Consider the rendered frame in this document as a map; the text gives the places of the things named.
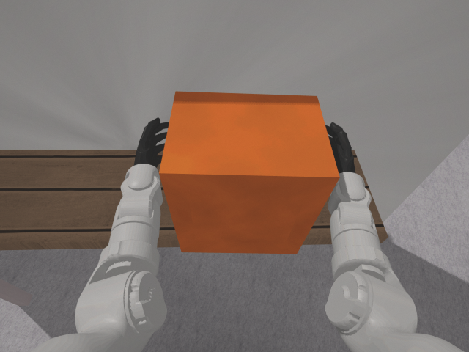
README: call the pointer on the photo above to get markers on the carton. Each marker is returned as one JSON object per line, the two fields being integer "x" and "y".
{"x": 246, "y": 173}

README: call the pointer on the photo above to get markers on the right robot upper arm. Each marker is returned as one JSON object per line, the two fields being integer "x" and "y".
{"x": 374, "y": 316}

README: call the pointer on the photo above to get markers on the right robot hand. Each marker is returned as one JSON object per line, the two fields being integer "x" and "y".
{"x": 341, "y": 148}

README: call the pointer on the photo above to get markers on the robot left forearm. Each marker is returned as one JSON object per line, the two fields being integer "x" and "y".
{"x": 135, "y": 230}

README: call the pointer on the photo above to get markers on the table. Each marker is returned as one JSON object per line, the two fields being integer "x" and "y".
{"x": 67, "y": 199}

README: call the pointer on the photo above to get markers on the left robot upper arm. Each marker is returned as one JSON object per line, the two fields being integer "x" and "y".
{"x": 117, "y": 314}

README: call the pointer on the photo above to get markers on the left robot hand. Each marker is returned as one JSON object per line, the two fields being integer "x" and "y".
{"x": 147, "y": 149}

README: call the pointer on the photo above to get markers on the robot right forearm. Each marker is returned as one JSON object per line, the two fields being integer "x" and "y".
{"x": 356, "y": 245}

